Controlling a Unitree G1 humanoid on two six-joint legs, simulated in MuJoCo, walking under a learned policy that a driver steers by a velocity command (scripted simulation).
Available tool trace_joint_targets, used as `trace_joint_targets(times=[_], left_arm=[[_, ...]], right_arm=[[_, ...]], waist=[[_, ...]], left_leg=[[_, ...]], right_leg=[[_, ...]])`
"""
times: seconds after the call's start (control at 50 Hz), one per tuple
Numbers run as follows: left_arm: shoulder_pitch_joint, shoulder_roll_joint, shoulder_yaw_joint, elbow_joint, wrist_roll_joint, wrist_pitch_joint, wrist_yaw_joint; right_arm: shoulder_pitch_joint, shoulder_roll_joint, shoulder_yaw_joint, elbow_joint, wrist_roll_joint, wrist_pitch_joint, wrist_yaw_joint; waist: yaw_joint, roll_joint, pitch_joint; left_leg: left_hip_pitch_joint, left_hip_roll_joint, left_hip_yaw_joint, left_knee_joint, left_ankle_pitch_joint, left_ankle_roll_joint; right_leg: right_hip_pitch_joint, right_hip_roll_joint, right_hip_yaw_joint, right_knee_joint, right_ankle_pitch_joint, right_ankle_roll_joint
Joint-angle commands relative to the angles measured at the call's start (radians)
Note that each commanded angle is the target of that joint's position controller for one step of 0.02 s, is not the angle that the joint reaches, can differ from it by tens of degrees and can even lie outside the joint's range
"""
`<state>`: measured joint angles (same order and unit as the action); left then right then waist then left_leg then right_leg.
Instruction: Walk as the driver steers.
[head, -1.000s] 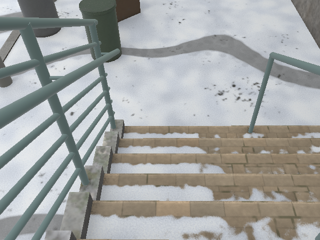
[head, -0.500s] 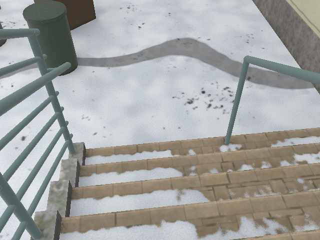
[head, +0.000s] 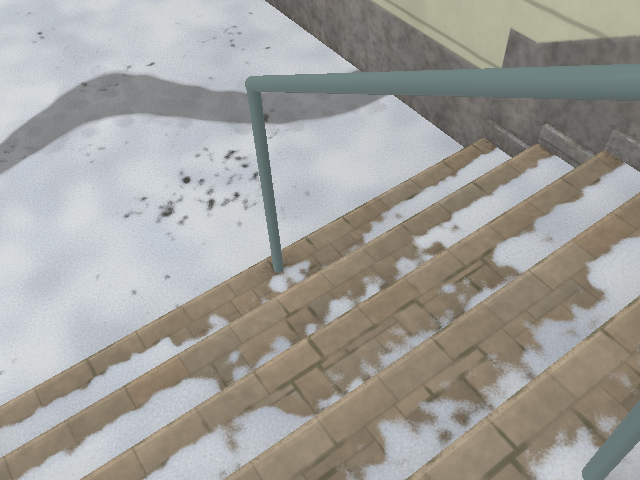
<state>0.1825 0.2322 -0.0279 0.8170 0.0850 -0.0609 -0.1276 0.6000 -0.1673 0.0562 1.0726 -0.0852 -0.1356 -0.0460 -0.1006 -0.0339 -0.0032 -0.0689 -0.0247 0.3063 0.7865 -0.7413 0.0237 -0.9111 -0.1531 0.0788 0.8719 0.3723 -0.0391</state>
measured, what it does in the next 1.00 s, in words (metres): goes down, turning left: right foot 0.17 m lower, then left foot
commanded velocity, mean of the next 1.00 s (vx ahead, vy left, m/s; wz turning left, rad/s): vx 0.09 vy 0.00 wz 0.25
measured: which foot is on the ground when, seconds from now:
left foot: down 0.00-0.16, up 0.18-0.50, down 0.52-1.00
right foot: up 0.00-0.12, down 0.14-0.54, up 0.56-1.00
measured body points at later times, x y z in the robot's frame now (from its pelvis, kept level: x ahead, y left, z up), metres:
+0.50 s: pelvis +0.22 +0.00 -0.13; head +0.24 +0.01 +0.32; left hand +0.26 +0.25 -0.27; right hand +0.30 -0.25 -0.26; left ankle +0.22 +0.10 -0.80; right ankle +0.26 -0.13 -0.83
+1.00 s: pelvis +0.23 +0.04 -0.12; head +0.25 +0.07 +0.33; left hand +0.33 +0.34 -0.22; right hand +0.41 -0.19 -0.22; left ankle +0.21 +0.10 -0.83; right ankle +0.29 -0.12 -0.77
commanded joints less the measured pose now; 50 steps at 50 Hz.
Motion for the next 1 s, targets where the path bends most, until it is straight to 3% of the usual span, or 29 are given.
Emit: trace_joint_targets(times=[0.02,0.06,0.1,0.14,0.16,0.18,0.2,0.22,0.24,0.26,0.28,0.32,0.36,0.38,0.42,0.48,0.52,0.54,0.56,0.58,0.6,0.62,0.64,0.68,0.7,0.78,0.86,0.94,1.0], left_arm=[[-0.141,0.03,0.003,-0.109,-0.003,0.003,-0.013],[-0.133,0.12,0.041,-0.109,-0.003,0.013,-0.008],[-0.108,0.102,0.033,-0.067,0.033,0.027,0.0],[0.11,0.194,0.089,0.063,0.004,-0.011,0.055],[0.357,0.238,0.126,0.114,0.003,-0.014,0.074],[0.623,0.293,0.141,0.2,0.003,0.007,0.057],[0.689,0.179,0.115,0.202,0.031,0.023,0.055],[0.423,0.168,0.107,0.147,-0.135,0.052,0.116],[0.272,0.11,0.084,0.093,-0.131,0.054,0.142],[0.281,0.119,0.07,0.149,-0.03,0.016,0.064],[0.196,0.025,0.045,0.124,-0.041,-0.013,0.057],[0.051,0.052,0.054,0.094,-0.023,-0.063,0.054],[-0.053,0.164,0.077,0.073,-0.017,-0.074,0.048],[-0.035,0.196,0.096,0.06,-0.01,-0.068,0.063],[0.031,0.156,0.105,0.052,0.013,-0.055,0.116],[0.146,0.141,0.128,0.076,-0.03,-0.065,0.186],[0.078,0.185,0.147,0.042,-0.042,-0.073,0.196],[0.041,0.183,0.147,0.023,-0.033,-0.075,0.188],[0.029,0.054,0.12,-0.097,-0.028,-0.083,0.165],[-0.059,0.027,0.106,-0.141,-0.08,-0.096,0.14],[-0.148,0.021,0.102,-0.174,-0.121,-0.102,0.132],[-0.152,0.078,0.124,-0.183,-0.12,-0.095,0.142],[-0.099,0.162,0.152,-0.138,-0.096,-0.091,0.165],[-0.018,0.135,0.137,-0.132,-0.029,-0.062,0.177],[0.002,0.099,0.122,-0.138,-0.027,-0.052,0.173],[0.008,0.13,0.118,-0.174,-0.049,-0.017,0.133],[-0.098,0.133,0.095,-0.221,-0.019,0.013,0.148],[-0.128,0.097,0.064,-0.233,-0.024,0.022,0.165],[-0.106,0.071,0.05,-0.2,-0.023,0.029,0.146]], right_arm=[[-0.016,-0.104,-0.005,-0.063,-0.011,-0.015,0.035],[-0.069,-0.195,-0.035,-0.071,0.016,-0.028,0.033],[-0.015,-0.257,-0.061,-0.03,0.044,-0.006,0.007],[0.052,-0.273,-0.077,-0.022,0.04,0.035,0.046],[0.152,-0.151,-0.043,0.003,-0.029,0.057,0.112],[0.282,0.039,-0.006,-0.021,-0.024,0.046,0.153],[-0.058,-0.136,-0.052,-0.132,0.062,0.051,0.163],[-0.119,-0.134,-0.078,-0.13,0.194,0.073,0.043],[-0.126,-0.099,-0.056,-0.117,0.145,0.094,0.008],[-0.279,-0.085,-0.047,-0.249,0.028,0.048,0.084],[-0.194,-0.084,-0.052,-0.202,0.009,0.042,0.094],[0.132,-0.023,-0.068,-0.029,0.026,0.064,0.135],[0.1,-0.075,-0.095,-0.039,0.002,0.054,0.155],[0.054,-0.116,-0.111,-0.085,0.015,0.042,0.141],[-0.128,-0.133,-0.125,-0.203,0.028,0.024,0.078],[-0.275,-0.068,-0.111,-0.305,0.008,0.061,0.004],[-0.221,-0.075,-0.131,-0.29,0.04,0.066,-0.017],[-0.146,-0.122,-0.157,-0.273,0.061,0.047,-0.027],[0.008,-0.312,-0.199,-0.239,0.061,0.013,-0.062],[0.163,-0.388,-0.207,-0.215,0.011,-0.038,-0.036],[0.196,-0.342,-0.208,-0.189,-0.026,-0.051,0.009],[0.084,-0.279,-0.196,-0.214,0.001,-0.035,0.039],[-0.047,-0.277,-0.191,-0.262,0.056,-0.006,0.052],[-0.275,-0.23,-0.165,-0.343,0.05,0.033,0.076],[-0.279,-0.198,-0.144,-0.349,0.036,0.037,0.078],[-0.199,-0.245,-0.128,-0.353,0.031,0.021,0.098],[-0.178,-0.264,-0.121,-0.369,0.047,0.025,0.127],[-0.172,-0.266,-0.119,-0.399,0.07,0.044,0.11],[-0.182,-0.301,-0.13,-0.393,0.07,0.049,0.102]], waist=[[0.021,0.078,0.144],[0.053,0.049,0.21],[0.041,0.052,0.237],[0.086,-0.048,0.118],[0.147,-0.054,-0.079],[0.164,-0.24,-0.583],[0.344,-0.045,-0.569],[0.242,0.023,-0.346],[0.188,0.065,-0.207],[0.144,-0.05,-0.116],[0.054,0.009,0.005],[-0.061,-0.002,0.086],[-0.089,-0.007,0.002],[-0.048,-0.033,-0.029],[0.035,-0.038,-0.041],[0.107,-0.041,-0.003],[0.078,-0.048,0.008],[0.034,0.001,-0.015],[0.029,0.428,-0.111],[-0.037,0.259,-0.124],[-0.097,0.128,-0.057],[-0.04,0.139,0.002],[0.034,0.115,-0.039],[0.154,0.074,-0.096],[0.164,0.082,-0.096],[0.138,0.109,-0.131],[0.073,0.109,-0.156],[0.034,0.138,-0.135],[0.034,0.159,-0.126]], left_leg=[[-0.465,0.172,-0.117,-0.183,0.56,0.072],[-0.329,0.217,-0.14,-0.127,0.645,0.036],[-0.067,0.257,-0.219,0.062,0.821,-0.022],[-0.08,0.178,-0.189,0.296,0.954,-0.062],[-0.392,0.178,-0.205,0.536,0.739,-0.08],[-0.636,0.061,-0.233,1.102,-0.194,-0.157],[-0.829,0.062,-0.289,1.269,-0.25,-0.133],[-0.876,0.069,-0.322,1.049,-0.092,-0.078],[-0.757,0.135,-0.347,0.816,0.001,-0.041],[-0.671,0.199,-0.339,0.858,-0.172,-0.054],[-0.483,0.239,-0.379,0.577,-0.023,-0.058],[-0.149,0.171,-0.322,0.401,0.409,-0.086],[-0.038,0.14,-0.3,0.392,0.556,-0.103],[-0.109,0.127,-0.299,0.388,0.514,-0.098],[-0.235,0.13,-0.344,0.459,0.45,-0.067],[-0.377,0.142,-0.324,0.256,0.331,-0.064],[-0.211,0.073,-0.222,0.02,0.439,-0.093],[-0.061,0.02,-0.188,-0.09,0.617,-0.066],[0.167,0.237,-0.596,-0.268,1.502,0.171],[0.28,0.352,-0.855,-0.271,1.703,0.295],[0.265,0.39,-0.86,-0.26,1.67,0.263],[0.168,0.392,-0.875,-0.289,1.359,0.22],[0.072,0.359,-0.752,-0.228,1.499,0.19],[-0.215,0.268,-0.614,-0.211,1.402,0.111],[-0.29,0.224,-0.581,-0.19,1.385,0.084],[-0.321,0.176,-0.568,-0.156,1.403,0.129],[-0.127,0.237,-0.756,-0.122,1.301,0.192],[-0.071,0.21,-0.855,-0.152,1.105,0.237],[-0.153,0.175,-0.904,-0.217,0.945,0.274]], right_leg=[[0.476,0.072,-0.17,-0.065,0.186,0.007],[0.428,0.071,-0.145,-0.175,0.042,0.024],[0.386,0.033,-0.092,-0.494,0.05,0.005],[0.823,0.132,-0.216,-0.707,0.24,-0.023],[1.391,0.033,-0.163,-0.463,0.51,-0.168],[1.986,-0.308,0.089,0.009,1.126,-0.547],[1.897,-0.342,0.205,-0.109,1.02,-0.482],[1.528,-0.399,0.187,-0.242,0.918,-0.365],[1.243,-0.337,0.111,-0.346,0.59,-0.28],[0.904,-0.303,0.024,-0.399,0.242,-0.261],[0.575,-0.228,-0.053,-0.505,0.019,-0.204],[0.172,-0.148,-0.199,-0.617,-0.198,-0.2],[0.122,-0.141,-0.209,-0.555,-0.289,-0.18],[0.222,-0.178,-0.2,-0.514,-0.281,-0.203],[0.38,-0.285,-0.127,-0.461,-0.243,-0.24],[0.57,-0.352,-0.061,-0.381,-0.334,-0.163],[0.499,-0.294,-0.121,-0.276,-0.4,-0.093],[0.408,-0.217,-0.199,-0.128,-0.481,-0.044],[0.158,0.015,-0.396,0.324,-1.028,0.083],[-0.099,0.143,-0.176,0.51,-1.216,0.084],[-0.228,0.16,-0.028,0.509,-1.157,0.083],[-0.28,0.109,0.019,0.461,-1.034,0.079],[-0.172,0.083,-0.002,0.556,-0.939,0.077],[0.033,0.088,-0.011,0.609,-0.733,0.101],[0.074,0.111,-0.033,0.644,-0.648,0.108],[0.14,0.143,-0.083,0.576,-0.618,0.141],[0.007,0.127,-0.031,0.516,-0.756,0.179],[-0.03,0.118,-0.032,0.328,-0.816,0.211],[0.135,0.138,-0.068,0.2,-0.843,0.196]])
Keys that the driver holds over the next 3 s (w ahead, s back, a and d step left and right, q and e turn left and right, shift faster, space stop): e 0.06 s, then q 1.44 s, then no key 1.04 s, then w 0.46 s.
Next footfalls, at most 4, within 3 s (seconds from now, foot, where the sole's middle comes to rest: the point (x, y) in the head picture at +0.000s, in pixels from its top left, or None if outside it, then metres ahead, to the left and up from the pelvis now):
0.14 right None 0.30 -0.14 -0.87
0.52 left None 0.25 0.10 -0.87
1.22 right None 0.31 -0.11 -0.87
1.70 left None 0.18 0.11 -0.87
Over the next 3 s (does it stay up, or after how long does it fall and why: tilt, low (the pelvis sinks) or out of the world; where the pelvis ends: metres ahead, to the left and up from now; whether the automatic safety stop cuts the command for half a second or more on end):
stays up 0.32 0.04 -0.15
